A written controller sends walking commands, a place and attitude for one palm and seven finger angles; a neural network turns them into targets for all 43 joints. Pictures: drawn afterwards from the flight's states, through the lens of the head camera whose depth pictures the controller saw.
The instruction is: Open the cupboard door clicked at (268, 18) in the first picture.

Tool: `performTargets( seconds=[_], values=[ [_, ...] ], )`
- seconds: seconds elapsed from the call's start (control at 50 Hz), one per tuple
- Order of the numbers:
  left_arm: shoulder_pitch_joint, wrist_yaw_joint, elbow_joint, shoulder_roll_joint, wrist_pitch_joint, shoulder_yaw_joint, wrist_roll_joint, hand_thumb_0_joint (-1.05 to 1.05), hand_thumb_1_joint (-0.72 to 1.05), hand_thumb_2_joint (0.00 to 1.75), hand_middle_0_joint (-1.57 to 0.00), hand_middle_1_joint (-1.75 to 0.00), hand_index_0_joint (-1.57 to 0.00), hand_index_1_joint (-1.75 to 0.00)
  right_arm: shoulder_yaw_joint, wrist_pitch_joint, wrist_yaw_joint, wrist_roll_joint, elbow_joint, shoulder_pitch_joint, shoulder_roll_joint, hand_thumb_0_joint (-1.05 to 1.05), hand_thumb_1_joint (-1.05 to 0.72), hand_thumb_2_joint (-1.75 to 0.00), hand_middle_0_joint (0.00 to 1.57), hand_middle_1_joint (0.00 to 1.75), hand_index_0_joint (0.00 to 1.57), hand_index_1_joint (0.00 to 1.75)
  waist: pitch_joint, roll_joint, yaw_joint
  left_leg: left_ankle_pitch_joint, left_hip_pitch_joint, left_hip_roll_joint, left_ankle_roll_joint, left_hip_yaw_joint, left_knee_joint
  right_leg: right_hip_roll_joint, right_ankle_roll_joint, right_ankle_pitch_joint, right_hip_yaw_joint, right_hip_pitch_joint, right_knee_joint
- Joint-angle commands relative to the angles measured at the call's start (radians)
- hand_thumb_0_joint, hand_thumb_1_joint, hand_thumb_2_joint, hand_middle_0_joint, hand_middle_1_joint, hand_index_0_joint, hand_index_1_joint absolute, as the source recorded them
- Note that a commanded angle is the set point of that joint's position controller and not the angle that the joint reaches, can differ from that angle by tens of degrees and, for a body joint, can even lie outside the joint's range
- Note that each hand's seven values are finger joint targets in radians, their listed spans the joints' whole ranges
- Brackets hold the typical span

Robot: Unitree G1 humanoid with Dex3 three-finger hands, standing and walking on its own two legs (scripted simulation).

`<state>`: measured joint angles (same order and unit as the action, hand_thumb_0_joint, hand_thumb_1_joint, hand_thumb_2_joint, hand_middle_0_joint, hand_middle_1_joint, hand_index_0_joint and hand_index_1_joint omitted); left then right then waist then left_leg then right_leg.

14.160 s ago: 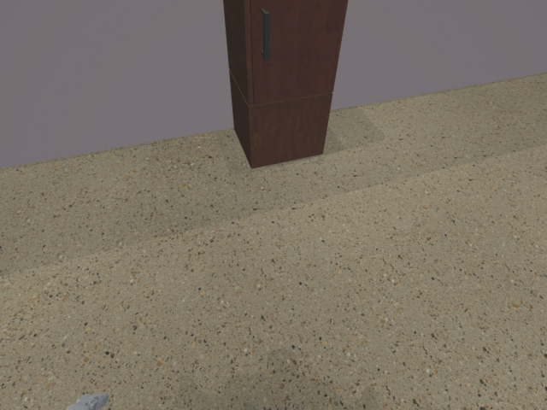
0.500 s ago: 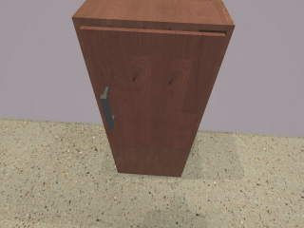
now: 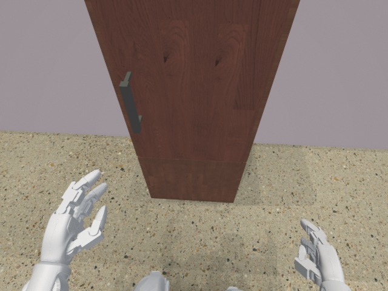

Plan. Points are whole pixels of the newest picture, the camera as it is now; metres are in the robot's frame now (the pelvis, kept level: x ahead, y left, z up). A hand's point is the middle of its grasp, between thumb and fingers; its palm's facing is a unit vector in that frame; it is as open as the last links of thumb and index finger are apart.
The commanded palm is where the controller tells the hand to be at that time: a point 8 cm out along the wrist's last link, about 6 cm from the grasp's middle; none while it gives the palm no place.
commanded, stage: raise the hand with hooked fingers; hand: left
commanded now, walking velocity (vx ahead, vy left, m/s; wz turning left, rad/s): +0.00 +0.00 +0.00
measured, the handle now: (133, 104) +0.57 +0.20 +0.02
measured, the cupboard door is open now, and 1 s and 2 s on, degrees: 0 0 0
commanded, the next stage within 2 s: move the hooked fingers beside the handle in 1.78 s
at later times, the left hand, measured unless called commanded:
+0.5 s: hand (73, 233) +0.22 +0.24 +0.02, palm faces -0.01 -1.00 -0.05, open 11.0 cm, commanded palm +0.19 +0.30 +0.02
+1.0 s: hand (48, 215) +0.25 +0.29 +0.03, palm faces +0.01 -1.00 -0.07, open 13.6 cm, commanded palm +0.23 +0.35 +0.04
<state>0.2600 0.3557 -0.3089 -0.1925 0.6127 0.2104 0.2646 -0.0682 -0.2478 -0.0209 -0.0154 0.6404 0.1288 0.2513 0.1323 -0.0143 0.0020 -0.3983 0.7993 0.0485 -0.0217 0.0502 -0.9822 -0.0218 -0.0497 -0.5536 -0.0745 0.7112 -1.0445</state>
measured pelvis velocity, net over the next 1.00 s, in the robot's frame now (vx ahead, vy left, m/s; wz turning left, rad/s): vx -0.02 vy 0.05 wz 0.00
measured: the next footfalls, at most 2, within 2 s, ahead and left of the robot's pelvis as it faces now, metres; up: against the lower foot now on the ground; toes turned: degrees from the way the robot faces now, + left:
none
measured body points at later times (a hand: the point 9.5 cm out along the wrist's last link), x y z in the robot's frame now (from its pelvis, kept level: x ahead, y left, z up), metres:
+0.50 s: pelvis -0.03 +0.03 -0.02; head +0.04 +0.04 +0.43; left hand +0.22 +0.30 +0.02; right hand +0.11 -0.20 -0.11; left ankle +0.04 +0.14 -0.67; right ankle -0.02 -0.08 -0.67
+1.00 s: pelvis -0.02 +0.05 -0.01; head +0.05 +0.07 +0.44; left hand +0.24 +0.35 +0.04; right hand +0.16 -0.19 -0.08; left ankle +0.04 +0.14 -0.67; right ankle -0.02 -0.08 -0.67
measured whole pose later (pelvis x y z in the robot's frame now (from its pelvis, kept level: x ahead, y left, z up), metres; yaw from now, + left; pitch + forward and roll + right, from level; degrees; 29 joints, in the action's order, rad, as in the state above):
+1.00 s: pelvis -0.02 +0.05 -0.01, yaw +0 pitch +14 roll -4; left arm 0.12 0.40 -0.25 -0.35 0.35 0.33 0.31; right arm 0.04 -0.21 -0.07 -0.03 0.54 0.23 0.25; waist 0.11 0.03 0.01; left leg -0.42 0.91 0.05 0.04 0.01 -1.09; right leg -0.02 0.01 -0.52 -0.11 0.75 -1.03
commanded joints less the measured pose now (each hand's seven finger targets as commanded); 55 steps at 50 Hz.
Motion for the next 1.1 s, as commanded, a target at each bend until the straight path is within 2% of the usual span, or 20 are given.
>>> performTargets(
  seconds=[0.0, 0.02, 0.06, 0.12, 0.16, 0.22, 0.26, 0.3, 0.32, 0.36, 0.42, 0.5, 0.54, 0.58, 0.62, 0.7, 0.8, 0.86, 1.02, 1.08],
  values=[
    [0.083, 0.113, 0.174, -0.155, 0.012, 0.128, 0.110, 0.00, 0.50, 0.73, -0.23, -0.55, -0.23, -0.55, -0.033, -0.030, -0.021, -0.024, -0.241, -0.052, 0.118, 0.00, -0.90, -0.90, 0.20, 0.30, 0.20, 0.30, 0.231, -0.027, -0.053, 0.104, 0.021, -0.074, 0.031, -0.004, -0.078, -0.025, 0.069, 0.246, 0.198, -0.043, 0.143],
    [-0.010, 0.100, 0.237, -0.178, -0.006, 0.130, 0.119, 0.00, 0.48, 0.72, -0.23, -0.57, -0.23, -0.57, -0.028, -0.025, -0.031, -0.023, -0.247, -0.039, 0.117, 0.00, -0.90, -0.90, 0.20, 0.30, 0.20, 0.30, 0.208, -0.043, -0.031, 0.073, 0.043, -0.063, 0.035, -0.016, -0.105, -0.020, 0.072, 0.164, 0.219, -0.004, 0.155],
    [-0.083, 0.053, 0.362, -0.178, -0.010, 0.106, 0.102, 0.00, 0.43, 0.70, -0.23, -0.60, -0.23, -0.60, -0.021, -0.022, -0.047, -0.020, -0.247, 0.002, 0.106, 0.00, -0.90, -0.90, 0.20, 0.30, 0.20, 0.30, 0.214, 0.004, -0.005, 0.047, 0.011, -0.041, 0.050, -0.030, -0.109, -0.011, 0.068, 0.073, 0.213, 0.039, 0.175],
    [-0.171, 0.004, 0.495, -0.204, 0.000, 0.065, 0.056, 0.00, 0.36, 0.67, -0.24, -0.64, -0.24, -0.64, -0.005, -0.024, -0.071, -0.009, -0.229, 0.035, 0.108, 0.00, -0.90, -0.90, 0.20, 0.30, 0.20, 0.30, 0.216, 0.058, 0.030, 0.073, -0.022, -0.019, 0.062, -0.056, -0.116, 0.020, 0.046, 0.093, 0.162, 0.101, 0.131],
    [-0.149, -0.002, 0.459, -0.188, -0.019, 0.040, 0.039, 0.00, 0.32, 0.65, -0.24, -0.68, -0.24, -0.68, 0.002, -0.029, -0.081, -0.009, -0.204, 0.039, 0.107, 0.00, -0.90, -0.90, 0.20, 0.30, 0.20, 0.30, 0.188, 0.096, 0.041, 0.059, -0.028, -0.015, 0.061, -0.069, -0.102, 0.028, 0.039, 0.083, 0.137, 0.132, 0.131],
    [-0.118, 0.015, 0.367, -0.205, -0.082, 0.058, 0.047, 0.00, 0.25, 0.62, -0.25, -0.72, -0.25, -0.72, 0.012, -0.033, -0.089, -0.014, -0.188, 0.037, 0.114, 0.00, -0.90, -0.90, 0.20, 0.30, 0.20, 0.30, 0.173, 0.079, 0.031, 0.041, -0.019, -0.013, 0.059, -0.087, -0.076, 0.041, 0.034, 0.052, 0.104, 0.136, 0.130],
    [-0.081, 0.019, 0.356, -0.213, -0.129, 0.082, 0.056, 0.00, 0.20, 0.60, -0.25, -0.75, -0.25, -0.75, 0.013, -0.033, -0.087, -0.018, -0.193, 0.033, 0.115, 0.00, -0.90, -0.90, 0.20, 0.30, 0.20, 0.30, 0.212, 0.099, 0.008, 0.038, -0.043, -0.018, 0.055, -0.086, -0.044, 0.036, 0.036, 0.045, 0.092, 0.107, 0.143],
    [-0.060, 0.009, 0.336, -0.222, -0.171, 0.109, 0.065, 0.00, 0.15, 0.58, -0.25, -0.78, -0.25, -0.78, 0.014, -0.029, -0.085, -0.019, -0.195, 0.031, 0.113, 0.00, -0.90, -0.90, 0.20, 0.30, 0.20, 0.30, 0.221, 0.071, -0.002, 0.048, -0.060, -0.020, 0.054, -0.090, -0.013, 0.037, 0.039, 0.056, 0.074, 0.079, 0.153],
    [-0.040, 0.006, 0.313, -0.229, -0.185, 0.128, 0.070, 0.00, 0.13, 0.57, -0.25, -0.80, -0.25, -0.80, 0.015, -0.027, -0.083, -0.017, -0.197, 0.024, 0.112, 0.00, -0.90, -0.90, 0.20, 0.30, 0.20, 0.30, 0.227, 0.070, -0.019, 0.059, -0.069, -0.019, 0.053, -0.099, -0.001, 0.044, 0.034, 0.070, 0.058, 0.074, 0.141],
    [-0.034, -0.012, 0.349, -0.224, -0.187, 0.130, 0.070, 0.00, 0.08, 0.55, -0.26, -0.82, -0.26, -0.82, 0.014, -0.026, -0.075, -0.015, -0.201, 0.029, 0.108, 0.00, -0.90, -0.90, 0.20, 0.30, 0.20, 0.30, 0.244, 0.078, -0.020, 0.064, -0.095, -0.022, 0.052, -0.095, 0.019, 0.041, 0.036, 0.081, 0.045, 0.069, 0.144],
    [-0.054, -0.036, 0.318, -0.224, -0.173, 0.131, 0.064, 0.00, 0.01, 0.52, -0.26, -0.87, -0.26, -0.87, 0.017, -0.024, -0.069, -0.009, -0.195, 0.037, 0.112, 0.00, -0.90, -0.90, 0.20, 0.30, 0.20, 0.30, 0.187, 0.037, -0.009, 0.028, -0.076, -0.021, 0.051, -0.107, 0.039, 0.049, 0.034, 0.052, 0.023, 0.095, 0.141],
    [-0.088, -0.036, 0.314, -0.228, -0.134, 0.126, 0.058, 0.00, -0.08, 0.48, -0.27, -0.93, -0.27, -0.93, 0.015, -0.030, -0.066, -0.010, -0.193, 0.064, 0.128, 0.00, -0.90, -0.90, 0.20, 0.30, 0.20, 0.30, 0.191, 0.046, 0.007, -0.011, -0.086, -0.022, 0.050, -0.104, 0.049, 0.045, 0.035, 0.028, 0.018, 0.118, 0.140],
    [-0.109, -0.025, 0.338, -0.253, -0.121, 0.137, 0.057, 0.00, -0.13, 0.46, -0.27, -0.96, -0.27, -0.96, 0.015, -0.032, -0.065, -0.009, -0.196, 0.076, 0.136, 0.00, -0.90, -0.90, 0.20, 0.30, 0.20, 0.30, 0.221, 0.077, 0.000, 0.012, -0.116, -0.020, 0.049, -0.108, 0.055, 0.047, 0.028, 0.060, 0.011, 0.112, 0.124],
    [-0.110, -0.018, 0.345, -0.245, -0.121, 0.129, 0.057, 0.00, -0.17, 0.44, -0.28, -0.99, -0.28, -0.99, 0.014, -0.033, -0.063, -0.011, -0.195, 0.085, 0.140, 0.00, -0.90, -0.90, 0.20, 0.30, 0.20, 0.30, 0.226, 0.104, 0.003, 0.033, -0.146, -0.019, 0.046, -0.112, 0.064, 0.047, 0.027, 0.093, 0.001, 0.112, 0.119],
    [-0.128, -0.011, 0.332, -0.264, -0.130, 0.145, 0.061, 0.00, -0.22, 0.42, -0.28, -1.02, -0.28, -1.02, 0.014, -0.029, -0.064, -0.010, -0.196, 0.092, 0.147, 0.00, -0.90, -0.90, 0.20, 0.30, 0.20, 0.30, 0.218, 0.085, 0.005, 0.036, -0.149, -0.018, 0.045, -0.124, 0.071, 0.053, 0.025, 0.105, -0.005, 0.111, 0.115],
    [-0.153, -0.009, 0.347, -0.278, -0.145, 0.152, 0.057, 0.00, -0.31, 0.38, -0.29, -1.08, -0.29, -1.08, 0.015, -0.025, -0.064, -0.012, -0.202, 0.096, 0.155, 0.00, -0.90, -0.90, 0.20, 0.30, 0.20, 0.30, 0.218, 0.140, 0.004, 0.035, -0.196, -0.015, 0.037, -0.136, 0.096, 0.051, 0.024, 0.119, -0.014, 0.119, 0.116],
    [-0.189, 0.008, 0.298, -0.293, -0.176, 0.166, 0.060, 0.00, -0.43, 0.33, -0.29, -1.15, -0.29, -1.15, 0.021, -0.011, -0.065, -0.015, -0.210, 0.105, 0.161, 0.00, -0.90, -0.90, 0.20, 0.30, 0.20, 0.30, 0.190, 0.117, 0.017, 0.041, -0.207, -0.013, 0.035, -0.141, 0.109, 0.057, 0.025, 0.132, -0.021, 0.116, 0.132],
    [-0.226, 0.026, 0.283, -0.318, -0.186, 0.183, 0.062, 0.00, -0.50, 0.30, -0.30, -1.20, -0.30, -1.20, 0.026, -0.008, -0.067, -0.014, -0.215, 0.110, 0.164, 0.00, -0.90, -0.90, 0.20, 0.30, 0.20, 0.30, 0.210, 0.137, 0.011, 0.063, -0.229, -0.014, 0.032, -0.141, 0.110, 0.059, 0.023, 0.145, -0.018, 0.102, 0.134],
    [-0.321, 0.081, 0.202, -0.385, -0.213, 0.237, 0.081, 0.00, -0.50, 0.30, -0.30, -1.20, -0.30, -1.20, 0.035, -0.002, -0.070, -0.014, -0.213, 0.120, 0.173, 0.00, -0.90, -0.90, 0.20, 0.30, 0.20, 0.30, 0.212, 0.140, 0.012, 0.114, -0.235, -0.018, 0.034, -0.136, 0.102, 0.066, 0.018, 0.175, -0.013, 0.082, 0.148],
    [-0.339, 0.106, 0.174, -0.402, -0.215, 0.261, 0.097, 0.00, -0.50, 0.30, -0.30, -1.20, -0.30, -1.20, 0.034, 0.000, -0.071, -0.017, -0.208, 0.127, 0.174, 0.00, -0.90, -0.90, 0.20, 0.30, 0.20, 0.30, 0.243, 0.121, 0.013, 0.152, -0.240, -0.021, 0.039, -0.121, 0.092, 0.063, 0.023, 0.205, -0.008, 0.056, 0.159]
  ],
)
